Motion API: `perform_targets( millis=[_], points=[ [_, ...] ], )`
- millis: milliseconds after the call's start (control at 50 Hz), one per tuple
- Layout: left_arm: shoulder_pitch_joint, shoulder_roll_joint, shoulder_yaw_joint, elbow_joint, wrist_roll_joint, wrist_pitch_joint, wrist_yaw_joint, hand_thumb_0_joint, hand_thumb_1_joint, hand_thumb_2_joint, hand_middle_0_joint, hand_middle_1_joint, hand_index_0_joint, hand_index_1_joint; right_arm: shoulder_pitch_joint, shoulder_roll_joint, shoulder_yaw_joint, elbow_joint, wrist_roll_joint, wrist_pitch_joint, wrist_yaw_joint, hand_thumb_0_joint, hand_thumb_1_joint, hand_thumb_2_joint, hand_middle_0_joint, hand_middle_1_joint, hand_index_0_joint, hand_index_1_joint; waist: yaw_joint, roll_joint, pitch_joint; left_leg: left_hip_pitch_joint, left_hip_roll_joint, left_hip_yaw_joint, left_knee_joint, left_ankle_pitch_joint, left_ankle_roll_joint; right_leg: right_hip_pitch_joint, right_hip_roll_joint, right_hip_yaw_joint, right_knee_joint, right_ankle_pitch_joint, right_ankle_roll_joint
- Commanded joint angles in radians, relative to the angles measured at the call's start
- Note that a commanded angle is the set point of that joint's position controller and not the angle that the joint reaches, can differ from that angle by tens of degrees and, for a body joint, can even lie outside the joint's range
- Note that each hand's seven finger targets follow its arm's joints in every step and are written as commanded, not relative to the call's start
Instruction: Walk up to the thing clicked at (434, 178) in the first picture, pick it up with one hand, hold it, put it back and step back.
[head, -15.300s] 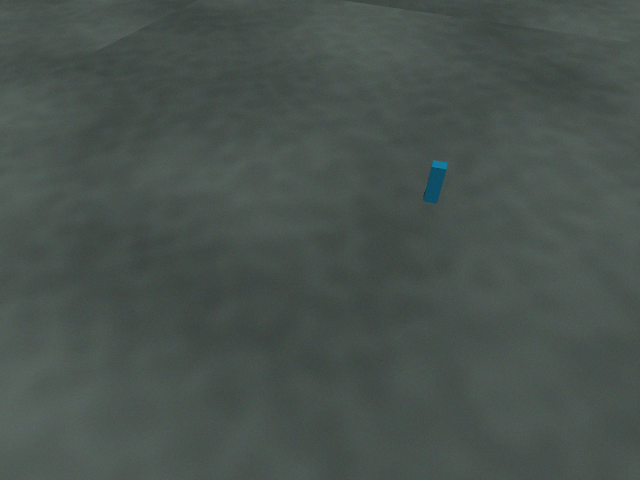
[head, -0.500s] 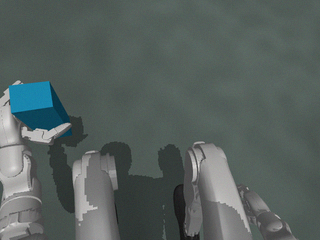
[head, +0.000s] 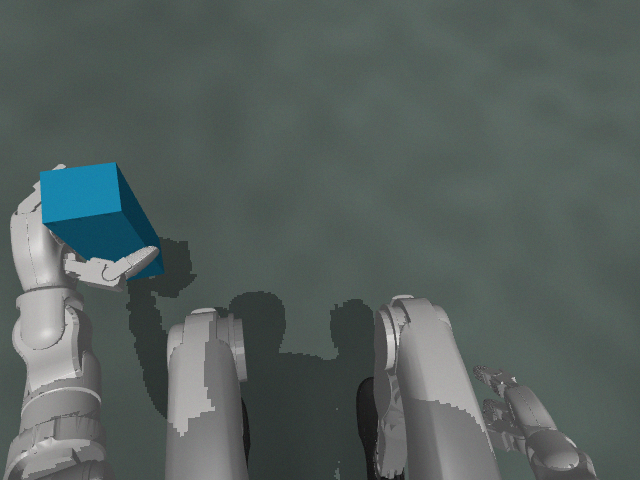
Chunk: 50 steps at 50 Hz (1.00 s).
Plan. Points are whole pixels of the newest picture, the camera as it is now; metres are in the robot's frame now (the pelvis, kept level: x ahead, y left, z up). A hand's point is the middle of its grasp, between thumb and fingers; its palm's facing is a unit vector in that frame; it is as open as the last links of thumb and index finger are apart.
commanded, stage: settle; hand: left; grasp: from the side
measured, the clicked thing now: (115, 233) +0.41 +0.24 -0.04
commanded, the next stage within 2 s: lift in 0.26 s
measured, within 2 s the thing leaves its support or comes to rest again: neither
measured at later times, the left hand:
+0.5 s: hand (102, 219) +0.41 +0.24 -0.01, palm faces +0.18 -0.98 -0.03, open 9.6 cm
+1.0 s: hand (48, 184) +0.39 +0.24 +0.11, palm faces +0.17 -0.98 -0.03, open 9.6 cm
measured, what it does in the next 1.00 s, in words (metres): rises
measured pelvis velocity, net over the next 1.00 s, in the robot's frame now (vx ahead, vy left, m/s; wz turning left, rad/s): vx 0.01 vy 0.00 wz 0.03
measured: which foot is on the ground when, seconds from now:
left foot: down 0.00-1.00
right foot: down 0.00-1.00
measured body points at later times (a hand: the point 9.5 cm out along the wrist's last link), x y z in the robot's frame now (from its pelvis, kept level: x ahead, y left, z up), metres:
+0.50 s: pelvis +0.00 +0.00 +0.01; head +0.19 +0.05 +0.42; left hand +0.39 +0.30 +0.00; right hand +0.15 -0.26 -0.11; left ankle +0.08 +0.14 -0.34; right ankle +0.09 -0.13 -0.34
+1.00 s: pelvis +0.01 +0.00 +0.10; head +0.19 +0.04 +0.51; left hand +0.38 +0.29 +0.11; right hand +0.20 -0.25 -0.02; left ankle +0.08 +0.14 -0.34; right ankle +0.09 -0.13 -0.34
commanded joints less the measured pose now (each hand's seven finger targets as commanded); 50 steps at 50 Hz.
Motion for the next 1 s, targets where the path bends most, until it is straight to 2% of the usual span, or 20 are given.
perform_targets(
  millis=[0,140,180,200,240,260,300,360,420,500,540,560,600,620,780,820,860,880,940,980],
  points=[
    [-0.253,0.186,0.034,-0.186,-0.017,-0.076,-0.006,0.0,0.096,1.286,-1.385,-1.476,-1.389,-1.489,0.093,-0.192,-0.079,-0.062,0.003,-0.029,-0.012,0.0,-0.914,-0.9,0.2,0.3,0.2,0.3,-0.007,0.149,-0.615,0.443,-0.02,0.081,-0.279,0.124,0.055,0.322,0.031,-0.048,-0.256,0.174,-0.061],
    [-0.271,0.171,0.029,-0.167,-0.018,-0.078,-0.01,0.0,0.106,1.29,-1.391,-1.473,-1.395,-1.487,0.103,-0.187,-0.08,-0.061,0.003,-0.034,-0.012,0.0,-0.913,-0.899,0.2,0.3,0.199,0.3,-0.011,0.131,-0.621,0.446,-0.024,0.086,-0.292,0.118,0.057,0.334,0.029,-0.044,-0.274,0.165,-0.06],
    [-0.252,0.202,0.053,-0.134,-0.01,-0.075,-0.008,0.0,0.089,1.3,-1.394,-1.478,-1.396,-1.494,0.105,-0.185,-0.082,-0.054,0.003,-0.035,-0.014,0.0,-0.911,-0.899,0.2,0.3,0.199,0.3,0.002,0.105,-0.599,0.42,-0.024,0.096,-0.294,0.098,0.061,0.354,0.029,-0.03,-0.298,0.139,-0.055],
    [-0.233,0.172,0.036,-0.095,-0.013,-0.07,-0.011,0.0,0.088,1.289,-1.38,-1.465,-1.384,-1.48,0.097,-0.183,-0.079,-0.059,0.004,-0.036,-0.015,0.0,-0.912,-0.899,0.2,0.3,0.2,0.3,-0.005,0.098,-0.583,0.41,-0.024,0.095,-0.295,0.089,0.063,0.349,0.03,-0.032,-0.3,0.129,-0.056],
    [-0.312,0.205,0.06,-0.185,-0.018,-0.087,-0.009,0.0,0.089,1.294,-1.379,-1.465,-1.383,-1.48,0.114,-0.182,-0.078,-0.052,0.002,-0.037,-0.015,0.0,-0.91,-0.899,0.2,0.3,0.2,0.3,0.003,0.126,-0.64,0.442,-0.025,0.093,-0.303,0.105,0.059,0.369,0.029,-0.036,-0.29,0.147,-0.059],
    [-0.287,0.205,0.063,-0.152,-0.016,-0.081,-0.007,0.0,0.085,1.295,-1.381,-1.468,-1.384,-1.482,0.116,-0.184,-0.082,-0.051,0.004,-0.036,-0.014,0.0,-0.911,-0.899,0.2,0.3,0.2,0.3,0.008,0.124,-0.642,0.461,-0.024,0.092,-0.306,0.112,0.057,0.358,0.03,-0.038,-0.287,0.149,-0.06],
    [-0.278,0.178,0.043,-0.127,-0.016,-0.074,-0.014,0.0,0.104,1.304,-1.375,-1.465,-1.378,-1.481,0.118,-0.182,-0.082,-0.052,0.004,-0.038,-0.015,0.0,-0.907,-0.899,0.2,0.3,0.2,0.3,-0.005,0.115,-0.623,0.444,-0.023,0.096,-0.302,0.118,0.059,0.365,0.03,-0.032,-0.298,0.158,-0.057],
    [-0.297,0.197,0.06,-0.145,-0.01,-0.08,-0.007,0.0,0.104,1.214,-1.373,-1.481,-1.407,-1.464,0.131,-0.179,-0.082,-0.041,0.001,-0.038,-0.017,0.0,-0.935,-0.899,0.201,0.299,0.2,0.299,0.002,0.113,-0.626,0.439,-0.025,0.098,-0.304,0.126,0.06,0.382,0.029,-0.028,-0.304,0.167,-0.056],
    [-0.24,0.168,0.039,-0.134,-0.016,-0.072,-0.022,0.0,0.05,1.193,-1.353,-1.462,-1.391,-1.442,0.12,-0.187,-0.086,-0.061,0.01,-0.037,-0.016,0.0,-0.932,-0.897,0.201,0.299,0.2,0.299,0.003,0.138,-0.626,0.484,-0.025,0.09,-0.34,0.11,0.056,0.355,0.027,-0.042,-0.305,0.145,-0.063],
    [-0.272,0.194,0.06,-0.212,-0.037,-0.064,-0.035,0.0,0.09,1.184,-1.331,-1.437,-1.367,-1.417,0.128,-0.19,-0.092,-0.063,0.021,-0.04,-0.024,0.0,-0.927,-0.897,0.201,0.299,0.2,0.299,0.008,0.145,-0.653,0.518,-0.023,0.083,-0.366,0.101,0.054,0.366,0.027,-0.041,-0.32,0.141,-0.064],
    [-0.224,0.157,0.024,-0.208,-0.045,-0.048,-0.041,0.0,0.073,1.178,-1.33,-1.438,-1.368,-1.417,0.121,-0.182,-0.089,-0.082,0.029,-0.044,-0.027,0.0,-0.927,-0.897,0.201,0.299,0.2,0.299,0.003,0.138,-0.644,0.507,-0.026,0.088,-0.379,0.088,0.058,0.391,0.025,-0.035,-0.349,0.129,-0.062],
    [-0.245,0.19,0.045,-0.268,-0.043,-0.045,-0.038,0.0,0.071,1.172,-1.312,-1.422,-1.349,-1.402,0.128,-0.183,-0.093,-0.077,0.029,-0.044,-0.03,0.0,-0.925,-0.897,0.201,0.299,0.2,0.299,0.012,0.141,-0.667,0.523,-0.023,0.09,-0.385,0.096,0.057,0.41,0.025,-0.031,-0.358,0.136,-0.06],
    [-0.21,0.162,0.019,-0.253,-0.05,-0.026,-0.04,0.0,0.056,1.162,-1.307,-1.416,-1.345,-1.394,0.121,-0.184,-0.091,-0.085,0.039,-0.045,-0.035,0.0,-0.925,-0.896,0.201,0.299,0.2,0.299,0.009,0.149,-0.64,0.543,-0.024,0.082,-0.413,0.087,0.055,0.397,0.023,-0.033,-0.371,0.127,-0.064],
    [-0.238,0.172,0.028,-0.313,-0.055,-0.025,-0.038,0.0,0.084,1.175,-1.313,-1.421,-1.35,-1.401,0.128,-0.183,-0.095,-0.086,0.039,-0.046,-0.035,0.0,-0.923,-0.896,0.201,0.299,0.2,0.299,0.009,0.146,-0.67,0.557,-0.022,0.078,-0.416,0.099,0.054,0.413,0.024,-0.032,-0.375,0.141,-0.063],
    [-0.143,0.126,-0.016,-0.406,-0.067,0.046,-0.01,0.0,0.089,1.184,-1.312,-1.426,-1.353,-1.402,0.123,-0.165,-0.099,-0.115,0.063,-0.055,-0.051,0.0,-0.913,-0.893,0.201,0.299,0.2,0.299,0.014,0.114,-0.64,0.617,-0.019,0.077,-0.492,0.102,0.059,0.483,0.02,-0.017,-0.478,0.143,-0.058],
    [-0.111,0.145,-0.006,-0.458,-0.066,0.061,-0.004,0.0,0.099,1.186,-1.31,-1.425,-1.35,-1.401,0.122,-0.163,-0.104,-0.122,0.067,-0.055,-0.055,0.0,-0.909,-0.892,0.201,0.299,0.2,0.299,0.029,0.136,-0.648,0.657,-0.018,0.074,-0.527,0.09,0.055,0.512,0.018,-0.011,-0.505,0.13,-0.057],
    [-0.1,0.123,-0.037,-0.487,-0.065,0.087,0.005,0.0,0.125,1.2,-1.31,-1.432,-1.352,-1.407,0.118,-0.161,-0.106,-0.128,0.075,-0.056,-0.06,0.0,-0.906,-0.892,0.201,0.299,0.2,0.299,0.025,0.134,-0.637,0.692,-0.017,0.067,-0.561,0.083,0.053,0.517,0.018,-0.013,-0.529,0.126,-0.059],
    [-0.088,0.13,-0.025,-0.507,-0.069,0.097,0.014,0.0,0.114,1.206,-1.322,-1.442,-1.363,-1.419,0.112,-0.155,-0.103,-0.134,0.079,-0.057,-0.061,0.0,-0.907,-0.892,0.201,0.299,0.2,0.299,0.026,0.12,-0.624,0.682,-0.017,0.068,-0.572,0.079,0.055,0.548,0.017,-0.008,-0.547,0.121,-0.056],
    [-0.054,0.091,-0.048,-0.574,-0.08,0.129,0.035,0.0,0.109,1.191,-1.306,-1.427,-1.348,-1.403,0.118,-0.148,-0.107,-0.141,0.088,-0.063,-0.067,0.0,-0.907,-0.892,0.201,0.299,0.2,0.299,0.028,0.107,-0.629,0.731,-0.017,0.069,-0.607,0.116,0.056,0.607,0.015,-0.004,-0.591,0.156,-0.053],
    [-0.027,0.108,-0.044,-0.617,-0.077,0.152,0.051,0.0,0.126,1.189,-1.299,-1.421,-1.342,-1.396,0.117,-0.145,-0.108,-0.15,0.093,-0.064,-0.073,0.0,-0.907,-0.891,0.201,0.299,0.2,0.299,0.033,0.102,-0.647,0.781,-0.017,0.075,-0.628,0.169,0.057,0.667,0.015,0.002,-0.625,0.207,-0.05]
  ],
)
